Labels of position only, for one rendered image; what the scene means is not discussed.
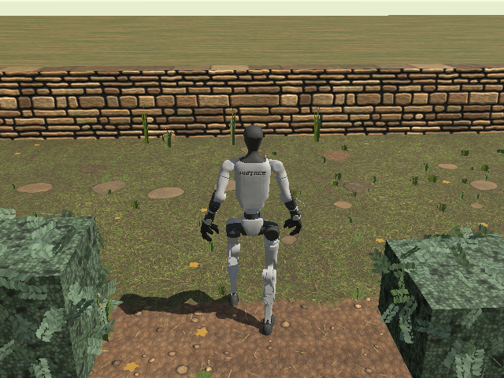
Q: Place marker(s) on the robot left forearm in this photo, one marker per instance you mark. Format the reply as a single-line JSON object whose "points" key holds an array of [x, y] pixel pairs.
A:
{"points": [[212, 210]]}

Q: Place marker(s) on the left robot hand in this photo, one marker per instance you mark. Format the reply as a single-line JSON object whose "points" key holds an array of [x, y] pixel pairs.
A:
{"points": [[206, 228]]}

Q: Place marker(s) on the right robot foot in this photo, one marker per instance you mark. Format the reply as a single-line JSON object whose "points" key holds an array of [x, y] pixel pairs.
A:
{"points": [[267, 328]]}

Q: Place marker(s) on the left robot upper arm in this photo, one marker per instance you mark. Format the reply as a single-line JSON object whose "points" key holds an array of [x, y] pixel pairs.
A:
{"points": [[223, 178]]}

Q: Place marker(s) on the right robot upper arm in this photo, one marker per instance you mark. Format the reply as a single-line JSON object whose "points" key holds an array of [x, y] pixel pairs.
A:
{"points": [[282, 180]]}

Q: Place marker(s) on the right robot shin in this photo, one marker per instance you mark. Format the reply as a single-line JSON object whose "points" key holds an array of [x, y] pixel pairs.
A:
{"points": [[269, 296]]}

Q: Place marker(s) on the robot right forearm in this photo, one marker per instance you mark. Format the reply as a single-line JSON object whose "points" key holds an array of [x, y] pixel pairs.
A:
{"points": [[292, 208]]}

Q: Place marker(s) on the right robot hand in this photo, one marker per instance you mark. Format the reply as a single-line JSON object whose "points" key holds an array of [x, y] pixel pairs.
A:
{"points": [[291, 223]]}

